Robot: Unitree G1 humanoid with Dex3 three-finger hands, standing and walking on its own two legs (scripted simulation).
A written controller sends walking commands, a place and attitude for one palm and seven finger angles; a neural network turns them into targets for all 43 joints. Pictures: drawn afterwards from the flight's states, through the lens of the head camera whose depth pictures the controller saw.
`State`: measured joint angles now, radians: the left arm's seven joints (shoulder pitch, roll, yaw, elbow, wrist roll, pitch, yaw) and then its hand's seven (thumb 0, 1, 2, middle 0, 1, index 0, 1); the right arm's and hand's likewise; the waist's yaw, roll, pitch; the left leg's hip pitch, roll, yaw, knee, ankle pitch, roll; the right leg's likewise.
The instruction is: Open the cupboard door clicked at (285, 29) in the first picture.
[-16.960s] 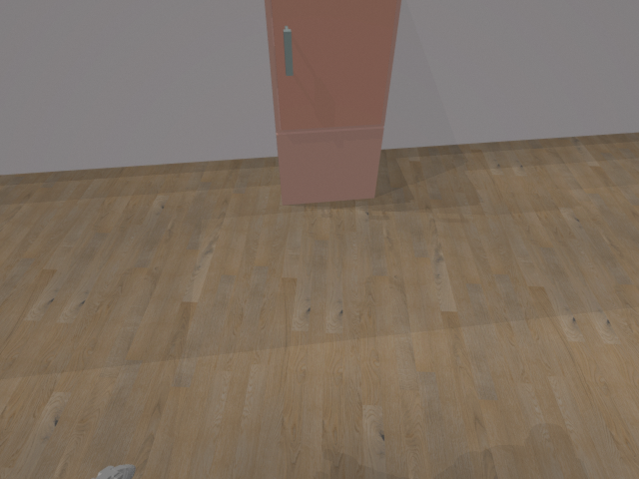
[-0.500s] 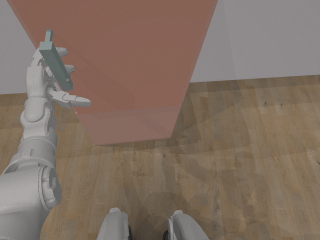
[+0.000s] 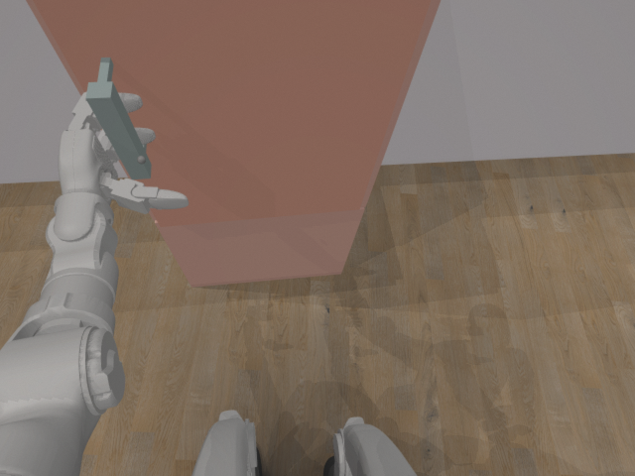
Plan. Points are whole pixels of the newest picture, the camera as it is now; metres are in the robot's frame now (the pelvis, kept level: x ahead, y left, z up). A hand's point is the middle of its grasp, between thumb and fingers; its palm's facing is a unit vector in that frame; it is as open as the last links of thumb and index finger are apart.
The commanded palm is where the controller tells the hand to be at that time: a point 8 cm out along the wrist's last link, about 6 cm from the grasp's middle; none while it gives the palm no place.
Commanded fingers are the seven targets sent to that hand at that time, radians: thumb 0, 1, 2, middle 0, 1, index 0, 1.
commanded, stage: close the thumb around the handle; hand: left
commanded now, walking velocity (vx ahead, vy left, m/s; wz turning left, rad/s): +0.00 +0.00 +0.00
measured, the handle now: (124, 122) +0.55 +0.22 +0.06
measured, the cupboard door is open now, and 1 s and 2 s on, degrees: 2 6 42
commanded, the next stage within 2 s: pull the door open along its arc in 0.58 s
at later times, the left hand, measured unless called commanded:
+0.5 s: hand (141, 156) +0.50 +0.19 +0.06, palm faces +0.06 -1.00 -0.01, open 5.8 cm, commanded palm +0.48 +0.24 +0.06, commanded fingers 0.00 0.90 0.90 -0.40 -1.35 -0.40 -1.35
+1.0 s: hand (145, 175) +0.47 +0.19 +0.06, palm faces +0.07 -1.00 +0.00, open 6.0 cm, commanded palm +0.42 +0.23 +0.06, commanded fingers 0.00 0.90 0.90 -0.40 -1.35 -0.40 -1.35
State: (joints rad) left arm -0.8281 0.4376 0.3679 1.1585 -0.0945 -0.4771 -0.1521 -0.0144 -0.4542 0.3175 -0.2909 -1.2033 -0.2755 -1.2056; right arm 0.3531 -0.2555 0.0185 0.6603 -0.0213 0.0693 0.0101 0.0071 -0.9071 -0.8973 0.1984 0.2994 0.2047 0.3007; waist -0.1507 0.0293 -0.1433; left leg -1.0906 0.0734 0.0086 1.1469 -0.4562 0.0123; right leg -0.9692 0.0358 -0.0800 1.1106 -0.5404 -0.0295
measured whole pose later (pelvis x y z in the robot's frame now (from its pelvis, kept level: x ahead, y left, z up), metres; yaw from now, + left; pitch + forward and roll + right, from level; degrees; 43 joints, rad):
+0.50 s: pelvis +0.00 +0.01 +0.00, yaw -1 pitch +24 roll -4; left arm -0.84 0.46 0.40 1.15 -0.08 -0.46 -0.18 0.01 0.69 0.81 -0.38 -1.33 -0.38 -1.33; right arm 0.37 -0.25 0.03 0.65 -0.02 0.07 0.01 0.01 -0.91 -0.90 0.20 0.30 0.21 0.30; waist -0.17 0.03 -0.14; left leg -1.11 0.08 0.02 1.16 -0.46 0.02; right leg -0.99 0.04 -0.07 1.11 -0.54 -0.02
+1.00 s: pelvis +0.01 +0.01 +0.01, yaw -1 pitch +22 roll -3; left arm -0.63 0.36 0.35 0.95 -0.14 -0.44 -0.14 0.01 0.69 0.74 -0.34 -1.35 -0.35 -1.35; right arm 0.38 -0.25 0.01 0.61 -0.01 0.09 0.02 0.01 -0.91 -0.90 0.20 0.30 0.20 0.30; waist -0.14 0.03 -0.16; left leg -1.03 0.08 0.04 1.11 -0.46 0.02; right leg -0.92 0.04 -0.04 1.07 -0.53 -0.02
